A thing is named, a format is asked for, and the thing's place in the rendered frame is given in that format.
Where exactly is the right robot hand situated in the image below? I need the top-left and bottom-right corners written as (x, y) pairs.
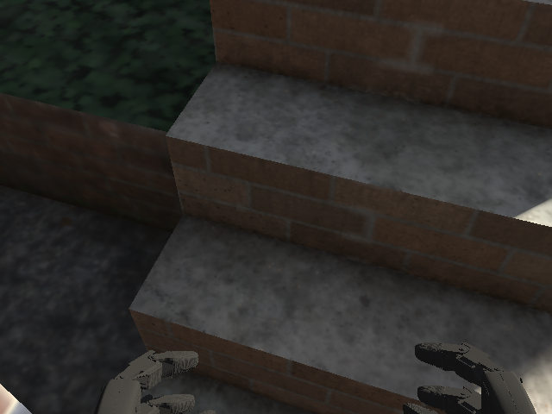
top-left (403, 342), bottom-right (536, 414)

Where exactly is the left robot hand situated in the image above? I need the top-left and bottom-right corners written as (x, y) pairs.
top-left (94, 350), bottom-right (216, 414)

